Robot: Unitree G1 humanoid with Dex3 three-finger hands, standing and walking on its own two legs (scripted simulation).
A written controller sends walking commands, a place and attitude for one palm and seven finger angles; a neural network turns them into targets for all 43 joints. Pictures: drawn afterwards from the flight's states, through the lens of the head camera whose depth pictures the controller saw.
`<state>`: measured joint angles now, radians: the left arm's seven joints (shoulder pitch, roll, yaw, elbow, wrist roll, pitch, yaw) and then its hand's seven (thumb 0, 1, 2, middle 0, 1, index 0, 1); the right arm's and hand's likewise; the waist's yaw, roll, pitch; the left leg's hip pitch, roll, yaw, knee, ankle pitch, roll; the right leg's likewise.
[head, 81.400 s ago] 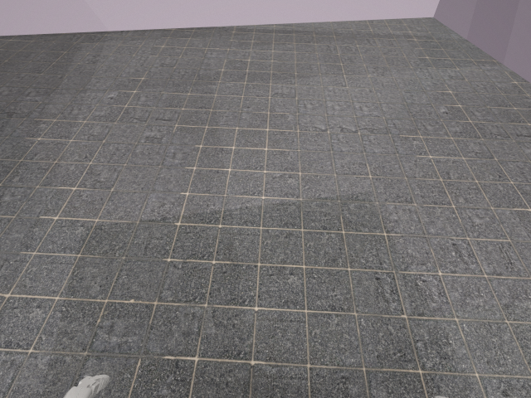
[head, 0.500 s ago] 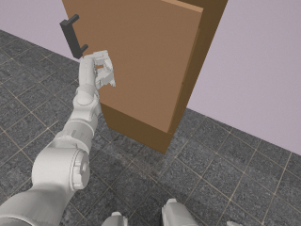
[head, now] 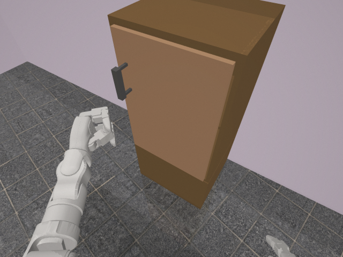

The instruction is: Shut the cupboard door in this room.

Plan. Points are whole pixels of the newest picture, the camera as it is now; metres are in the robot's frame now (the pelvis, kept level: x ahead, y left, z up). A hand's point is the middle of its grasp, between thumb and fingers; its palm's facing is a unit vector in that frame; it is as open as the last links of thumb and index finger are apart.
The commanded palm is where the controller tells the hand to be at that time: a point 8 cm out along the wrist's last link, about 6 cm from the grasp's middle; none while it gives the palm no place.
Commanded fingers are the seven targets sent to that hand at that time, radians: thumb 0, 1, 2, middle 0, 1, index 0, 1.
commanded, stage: draw the hand back to the body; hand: left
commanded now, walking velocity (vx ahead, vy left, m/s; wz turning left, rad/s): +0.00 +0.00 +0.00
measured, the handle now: (123, 81) +0.66 +0.18 +0.04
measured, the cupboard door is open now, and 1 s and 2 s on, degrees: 0 0 0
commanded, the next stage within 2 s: step back with the hand held close in 1.08 s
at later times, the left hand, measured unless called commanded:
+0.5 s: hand (40, 163) +0.26 +0.24 +0.16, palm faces +0.35 -0.89 -0.30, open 4.6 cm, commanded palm +0.21 +0.28 +0.18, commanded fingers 0.00 0.90 0.90 -0.45 -0.57 -0.45 -0.57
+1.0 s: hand out of the picture +0.20 +0.28 +0.18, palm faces +0.50 -0.79 -0.37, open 7.4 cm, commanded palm +0.15 +0.31 +0.20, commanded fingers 0.00 0.90 0.90 -0.20 -0.30 -0.20 -0.30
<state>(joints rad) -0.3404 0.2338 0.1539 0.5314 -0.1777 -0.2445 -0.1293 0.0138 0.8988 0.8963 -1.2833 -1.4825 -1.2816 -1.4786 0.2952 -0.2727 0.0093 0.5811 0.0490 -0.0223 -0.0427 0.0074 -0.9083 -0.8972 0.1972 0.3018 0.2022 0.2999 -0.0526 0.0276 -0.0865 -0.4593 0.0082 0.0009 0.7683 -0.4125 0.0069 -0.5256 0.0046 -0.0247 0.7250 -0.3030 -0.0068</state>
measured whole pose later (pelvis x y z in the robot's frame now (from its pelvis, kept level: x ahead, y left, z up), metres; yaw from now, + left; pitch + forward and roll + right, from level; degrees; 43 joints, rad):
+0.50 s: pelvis +0.02 +0.01 +0.03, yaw +1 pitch -3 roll -1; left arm 0.26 0.29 0.20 -0.18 -0.06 -0.06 0.09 0.01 0.89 0.90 -0.71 -0.85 -0.71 -0.85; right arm 0.19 -0.20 0.06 0.59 0.01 -0.05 -0.08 0.01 -0.90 -0.90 0.20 0.30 0.21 0.30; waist 0.04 0.06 0.00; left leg -0.09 -0.01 -0.01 0.45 -0.30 0.02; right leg -0.16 -0.01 -0.03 0.44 -0.22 0.01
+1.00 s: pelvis +0.02 +0.01 +0.03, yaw +1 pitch -4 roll +0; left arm 0.44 0.31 0.33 -0.34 -0.05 -0.08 0.12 0.01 0.89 0.90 -0.22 -0.32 -0.22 -0.31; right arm 0.20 -0.22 0.02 0.65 0.00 -0.12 -0.09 0.01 -0.91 -0.90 0.20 0.30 0.20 0.30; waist 0.06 0.06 0.01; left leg -0.07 -0.01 -0.01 0.44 -0.29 0.01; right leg -0.14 -0.01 -0.03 0.43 -0.21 0.01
